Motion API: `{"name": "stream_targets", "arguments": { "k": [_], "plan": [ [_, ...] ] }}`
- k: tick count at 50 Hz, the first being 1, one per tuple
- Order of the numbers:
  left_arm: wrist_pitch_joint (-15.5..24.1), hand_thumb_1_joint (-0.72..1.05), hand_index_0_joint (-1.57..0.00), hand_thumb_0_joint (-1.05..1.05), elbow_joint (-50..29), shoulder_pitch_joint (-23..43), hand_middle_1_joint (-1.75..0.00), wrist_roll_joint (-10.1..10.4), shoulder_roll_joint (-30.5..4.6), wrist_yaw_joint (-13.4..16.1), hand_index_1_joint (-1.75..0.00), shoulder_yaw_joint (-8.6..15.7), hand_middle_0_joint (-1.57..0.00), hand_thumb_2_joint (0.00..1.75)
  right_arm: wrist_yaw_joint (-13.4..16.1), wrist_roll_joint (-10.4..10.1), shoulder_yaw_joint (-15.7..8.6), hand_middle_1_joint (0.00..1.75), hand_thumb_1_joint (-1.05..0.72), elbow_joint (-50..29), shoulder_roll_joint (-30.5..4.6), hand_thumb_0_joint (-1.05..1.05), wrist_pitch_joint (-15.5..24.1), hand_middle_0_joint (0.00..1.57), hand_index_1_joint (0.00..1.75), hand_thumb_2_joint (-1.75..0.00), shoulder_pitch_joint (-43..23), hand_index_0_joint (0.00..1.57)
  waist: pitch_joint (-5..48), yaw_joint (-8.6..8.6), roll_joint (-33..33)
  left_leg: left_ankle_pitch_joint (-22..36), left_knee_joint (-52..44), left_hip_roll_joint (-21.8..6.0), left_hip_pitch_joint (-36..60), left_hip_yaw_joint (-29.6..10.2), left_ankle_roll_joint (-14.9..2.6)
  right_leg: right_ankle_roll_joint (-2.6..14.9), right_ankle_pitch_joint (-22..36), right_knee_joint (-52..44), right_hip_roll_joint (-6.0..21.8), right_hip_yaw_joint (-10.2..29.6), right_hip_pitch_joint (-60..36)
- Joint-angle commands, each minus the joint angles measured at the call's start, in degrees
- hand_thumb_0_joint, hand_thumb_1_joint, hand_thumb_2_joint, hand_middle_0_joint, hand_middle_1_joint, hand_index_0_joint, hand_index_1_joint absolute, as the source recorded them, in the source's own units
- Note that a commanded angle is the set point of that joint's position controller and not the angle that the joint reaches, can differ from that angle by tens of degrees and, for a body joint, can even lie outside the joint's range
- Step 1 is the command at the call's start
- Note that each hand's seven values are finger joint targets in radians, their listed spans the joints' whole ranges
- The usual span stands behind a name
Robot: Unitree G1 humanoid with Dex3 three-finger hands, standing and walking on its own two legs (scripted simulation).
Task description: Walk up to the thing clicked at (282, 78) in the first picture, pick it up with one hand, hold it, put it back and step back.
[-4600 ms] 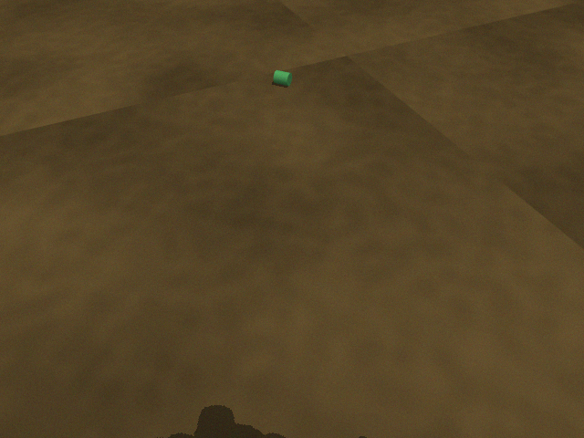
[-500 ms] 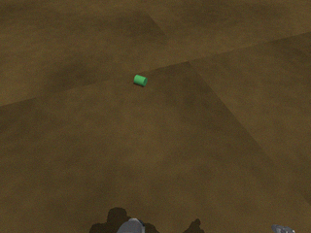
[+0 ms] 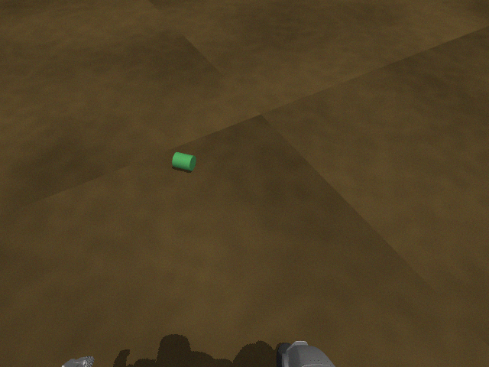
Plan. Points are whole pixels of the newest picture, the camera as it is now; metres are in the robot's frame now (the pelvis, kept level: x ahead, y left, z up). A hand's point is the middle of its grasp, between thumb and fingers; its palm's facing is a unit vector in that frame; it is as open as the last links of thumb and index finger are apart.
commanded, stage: walk up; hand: left
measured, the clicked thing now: (184, 161) +1.21 +0.30 -0.73
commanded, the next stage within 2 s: none
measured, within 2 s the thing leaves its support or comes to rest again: neither
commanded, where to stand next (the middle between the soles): +0.80 +0.07 m, yaw -1 degrees
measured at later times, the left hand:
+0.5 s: hand (95, 322) +0.24 +0.30 -0.14, palm faces +0.02 -0.92 -0.38, open 7.4 cm
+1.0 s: hand (114, 212) +0.49 +0.31 -0.13, palm faces -0.10 -0.92 -0.37, open 7.4 cm
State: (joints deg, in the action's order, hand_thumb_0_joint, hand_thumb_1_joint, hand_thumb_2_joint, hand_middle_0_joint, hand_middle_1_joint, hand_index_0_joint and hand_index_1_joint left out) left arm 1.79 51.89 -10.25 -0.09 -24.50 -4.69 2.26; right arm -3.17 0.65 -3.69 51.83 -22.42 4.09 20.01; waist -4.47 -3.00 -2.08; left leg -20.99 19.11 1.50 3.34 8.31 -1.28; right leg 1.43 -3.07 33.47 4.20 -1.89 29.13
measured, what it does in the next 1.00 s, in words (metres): walks ahead: right foot, then left foot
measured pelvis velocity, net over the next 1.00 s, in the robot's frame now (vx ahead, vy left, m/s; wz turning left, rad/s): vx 0.41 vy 0.04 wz -0.03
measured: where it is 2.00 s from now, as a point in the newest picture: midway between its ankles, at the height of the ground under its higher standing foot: (228, 244)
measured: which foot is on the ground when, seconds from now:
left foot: down 0.00-0.08, up 0.10-0.52, down 0.54-1.00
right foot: up 0.00-0.02, down 0.04-0.58, up 0.60-1.00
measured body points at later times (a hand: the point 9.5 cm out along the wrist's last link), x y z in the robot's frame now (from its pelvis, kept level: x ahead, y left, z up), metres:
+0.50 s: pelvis +0.22 +0.01 +0.00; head +0.23 +0.02 +0.45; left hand +0.24 +0.34 -0.11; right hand +0.33 -0.31 -0.11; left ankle +0.36 +0.16 -0.72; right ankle +0.16 -0.11 -0.73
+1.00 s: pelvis +0.41 +0.04 +0.00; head +0.43 +0.03 +0.45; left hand +0.50 +0.36 -0.11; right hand +0.43 -0.28 -0.12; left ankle +0.36 +0.16 -0.73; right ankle +0.54 -0.10 -0.72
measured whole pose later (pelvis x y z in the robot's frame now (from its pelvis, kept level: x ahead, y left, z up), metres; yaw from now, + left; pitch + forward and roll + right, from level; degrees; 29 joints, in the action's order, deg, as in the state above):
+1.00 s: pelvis +0.41 +0.04 +0.00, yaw -2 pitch -2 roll +2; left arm 2.5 53.0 -15.0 -0.6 -23.9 -4.2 2.9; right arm -3.4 0.6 -3.3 49.5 -23.2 3.5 20.7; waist -4.2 -2.2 -1.1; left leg -19.9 26.1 -0.6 -3.6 7.5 -0.7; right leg 0.7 -8.0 34.9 5.4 -1.6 25.6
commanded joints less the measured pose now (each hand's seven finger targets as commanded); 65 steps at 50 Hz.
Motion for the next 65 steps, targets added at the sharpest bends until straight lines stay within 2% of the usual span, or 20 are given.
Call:
{"name": "stream_targets", "arguments": {
  "k": [1, 3, 4, 5, 11, 17, 22, 25, 27, 29, 30, 34, 43, 51, 52, 53, 54, 55, 60, 65],
  "plan": [
    [2.6, 0.9, -0.2, 0.0, -3.1, -2.1, -0.3, -0.2, -9.3, 1.3, -0.3, 3.5, -0.2, 0.9, 1.6, 0.0, -4.5, 0.3, -0.9, -6.0, -14.8, 0.0, 1.1, 0.2, 0.3, -0.9, -2.3, 0.2, 6.4, 3.91, 3.7, 32.3, 9.2, -14.1, -3.5, -5.7, -6.36, 2.24, -1.9, -6.2, -2.0, -1.7, -15.0],
    [3.5, 0.9, -0.2, 0.0, -0.4, -14.3, -0.3, -0.8, -15.2, 2.8, -0.3, 5.9, -0.2, 0.9, 1.2, 0.1, -2.6, 0.3, -0.9, -6.7, -10.7, 0.0, 1.0, 0.2, 0.3, -0.9, 1.7, 0.2, 16.2, 8.45, -7.8, 18.6, 33.3, -6.6, -16.8, -1.9, -4.2, 4.25, -8.7, -7.8, 3.6, 7.3, -37.3],
    [3.9, 0.9, -0.2, 0.0, -1.2, -16.5, -0.3, -1.0, -18.4, 3.3, -0.3, 6.8, -0.2, 0.9, 1.0, -0.4, -1.4, 0.3, -0.9, -7.3, -8.0, 0.0, 0.9, 0.2, 0.3, -0.9, 5.3, 0.2, 17.9, 8.07, -14.4, -7.8, 42.3, -0.3, -31.5, -3.8, -2.17, 9.32, -9.0, -9.9, 17.5, 30.7, -47.4],
    [3.6, 0.9, -0.2, 0.0, -1.2, -14.9, -0.3, 0.2, -19.0, 3.6, -0.3, 6.9, -0.2, 0.9, 1.7, -0.7, -2.7, 0.3, -0.9, -6.0, -14.3, 0.0, 0.6, 0.2, 0.3, -0.9, 2.5, 0.2, 15.6, 9.3, -10.9, -10.9, 48.1, -0.4, -39.4, -7.6, -2.2, 15.52, -7.7, -13.6, 21.5, 41.9, -48.2],
    [4.7, 0.9, -0.2, 0.0, -3.8, -5.7, -0.3, 0.8, -12.3, 4.1, -0.3, 4.4, -0.2, 0.9, 0.8, -0.8, -2.2, 0.3, -0.9, -4.0, -11.1, 0.0, -0.7, 0.2, 0.3, -0.9, 0.4, 0.2, 2.1, 2.87, -3.7, 4.4, 44.2, -4.7, -30.5, -13.1, -1.17, 8.37, 7.0, -17.6, 8.8, 10.9, -19.2],
    [5.4, 0.9, -0.2, 0.0, -6.1, -5.2, -0.3, -0.4, -13.4, 3.5, -0.3, 5.0, -0.2, 0.9, -1.0, 0.2, -3.2, 0.3, -0.9, -5.4, -11.1, 0.0, -1.8, 0.2, 0.3, -0.9, -5.5, 0.2, -1.5, 3.62, -4.5, 11.0, 28.1, -6.9, -32.8, -9.9, 2.55, 9.15, -10.9, -23.1, 8.5, 6.3, -15.5],
    [5.1, 0.9, -0.2, 0.0, -5.8, -7.3, -0.3, -0.5, -14.7, 3.0, -0.3, 5.4, -0.2, 0.9, -2.1, 0.8, -3.5, 0.3, -0.9, -6.8, -10.4, 0.0, -0.5, 0.2, 0.3, -0.9, -12.1, 0.2, -0.9, 5.73, -5.2, 15.1, 15.6, -8.4, -26.0, -8.4, 0.67, 9.27, -14.1, -19.6, 10.2, 6.7, -15.5],
    [4.6, 0.9, -0.2, 0.0, -5.9, -5.5, -0.3, -0.6, -15.8, 3.1, -0.3, 5.3, -0.2, 0.9, -1.7, 0.9, -4.2, 0.3, -0.9, -5.2, -11.5, 0.0, -0.1, 0.2, 0.3, -0.9, -7.1, 0.2, 1.4, 1.78, -3.3, 11.9, 13.6, -7.0, -17.1, -6.4, -0.63, 8.79, -12.4, -14.0, 11.0, 7.3, -12.9],
    [4.3, 0.9, -0.2, 0.0, -5.9, -8.2, -0.3, -0.4, -11.9, 3.4, -0.3, 3.7, -0.2, 0.9, -0.6, 1.5, -5.5, 0.3, -0.9, -2.1, -15.1, 0.0, 0.7, 0.2, 0.3, -0.9, 3.0, 0.2, 7.3, -2.73, 7.6, 5.4, 9.6, -4.3, -2.5, -6.6, -2.88, 5.9, 0.9, 8.4, 3.9, 0.6, -9.6],
    [3.7, 0.9, -0.2, 0.0, -6.0, -13.7, -0.3, 0.7, -7.5, 3.8, -0.3, 2.5, -0.2, 0.9, 0.6, 1.2, -6.7, 0.3, -0.9, -4.1, -21.5, 0.0, 1.3, 0.2, 0.3, -0.9, 5.4, 0.2, 9.6, -1.79, 20.0, -4.9, -4.6, -25.5, 6.9, -45.7, -11.01, 1.2, -27.0, 31.8, -9.0, 0.1, 10.2],
    [3.3, 0.9, -0.2, 0.0, -4.8, -11.7, -0.3, 0.0, -12.6, 4.6, -0.3, 3.3, -0.2, 0.9, 0.4, -0.4, -6.9, 0.3, -0.9, -4.3, -21.3, 0.0, 1.1, 0.2, 0.3, -0.9, 3.3, 0.2, 8.1, -1.68, 14.7, -4.5, -3.8, -27.7, 4.0, -47.2, -15.28, 2.09, -28.2, 36.2, -4.1, 5.0, 10.8],
    [3.0, 0.9, -0.2, 0.0, -2.6, -12.3, -0.3, 1.1, -11.4, 3.3, -0.3, 3.0, -0.2, 0.9, 1.2, -0.9, -3.7, 0.3, -0.9, -5.8, -14.3, 0.0, 1.4, 0.2, 0.3, -0.9, -4.0, 0.2, 0.3, 2.8, 9.7, 12.2, -4.1, -16.1, -13.3, -18.2, -7.64, 1.24, -15.8, 28.3, 0.4, 7.6, 1.7],
    [2.2, 0.9, -0.2, 0.0, -4.3, -3.9, -0.3, -0.5, -9.8, 1.1, -0.3, 3.4, -0.2, 0.9, 0.8, -0.3, -4.3, 0.3, -0.9, -6.9, -15.9, 0.0, 1.8, 0.2, 0.3, -0.9, -2.3, 0.2, -3.3, 1.14, 10.2, 1.7, -8.8, -16.9, -14.2, -13.7, -11.38, -1.66, -7.5, 9.3, 2.8, 2.0, 2.2],
    [4.0, 0.9, -0.2, 0.0, -1.6, -9.9, -0.3, -0.6, -9.9, 2.2, -0.3, 4.3, -0.2, 0.9, 1.0, -0.6, -3.3, 0.3, -0.9, -8.5, -13.4, 0.0, 0.3, 0.2, 0.3, -0.9, -1.8, 0.2, 5.7, 5.42, 2.8, 20.9, 14.1, -11.8, -14.0, -6.2, -6.78, 1.12, -4.7, -6.9, -2.8, -2.6, -21.7],
    [4.6, 0.9, -0.2, 0.0, -0.3, -15.8, -0.3, -0.8, -12.5, 3.0, -0.3, 5.4, -0.2, 0.9, 1.0, -0.7, -2.2, 0.3, -0.9, -8.7, -10.4, 0.0, 0.4, 0.2, 0.3, -0.9, 0.4, 0.2, 10.5, 7.94, -4.9, 16.3, 27.3, -8.4, -18.4, -4.2, -5.16, 2.27, -8.1, -9.4, 1.1, 3.2, -30.8],
    [4.9, 0.9, -0.2, 0.0, -1.0, -18.3, -0.3, -1.0, -17.8, 3.7, -0.3, 6.8, -0.2, 0.9, 0.9, -0.8, -0.9, 0.3, -0.9, -9.7, -7.3, 0.0, 0.4, 0.2, 0.3, -0.9, 3.3, 0.2, 13.2, 7.62, -15.8, -4.5, 38.9, -1.8, -31.2, -2.6, -2.53, 6.59, -10.9, -12.2, 14.7, 25.4, -39.6],
    [4.6, 0.9, -0.2, 0.0, -1.7, -16.2, -0.3, -0.2, -19.0, 3.8, -0.3, 6.7, -0.2, 0.9, 1.3, -0.8, -1.8, 0.3, -0.9, -8.2, -11.7, 0.0, -0.4, 0.2, 0.3, -0.9, 3.0, 0.2, 10.2, 7.9, -9.8, -10.2, 43.9, -0.6, -38.8, -6.7, -1.44, 12.04, -15.5, -16.8, 20.7, 37.1, -39.5],
    [4.4, 0.9, -0.2, 0.0, -2.6, -14.2, -0.3, 0.4, -18.5, 4.0, -0.3, 6.6, -0.2, 0.9, 1.8, -0.4, -2.6, 0.3, -0.9, -7.4, -14.9, 0.0, -0.7, 0.2, 0.3, -0.9, 0.8, 0.2, 8.5, 7.81, -7.3, -9.8, 47.2, -3.3, -39.9, -9.5, -1.34, 15.33, -15.0, -16.8, 22.0, 38.5, -36.2],
    [4.8, 0.9, -0.2, 0.0, -4.7, -8.4, -0.3, 0.5, -13.1, 4.3, -0.3, 4.4, -0.2, 0.9, 0.9, -0.9, -2.2, 0.3, -0.9, -5.0, -11.7, 0.0, -1.5, 0.2, 0.3, -0.9, 1.4, 0.2, 2.1, 3.54, -6.2, 0.8, 42.1, -4.9, -33.1, -13.0, -0.4, 10.01, 2.2, -16.3, 10.7, 12.3, -20.6],
    [5.0, 0.9, -0.2, 0.0, -7.2, -7.7, -0.3, -0.4, -14.1, 3.9, -0.3, 4.9, -0.2, 0.9, -0.7, 0.1, -2.9, 0.3, -0.9, -5.6, -11.4, 0.0, -2.1, 0.2, 0.3, -0.9, -2.5, 0.2, -0.5, 4.58, -6.7, 5.5, 29.4, -5.9, -32.5, -9.7, 2.02, 11.34, -14.5, -20.6, 10.4, 8.2, -15.9]
  ]
}}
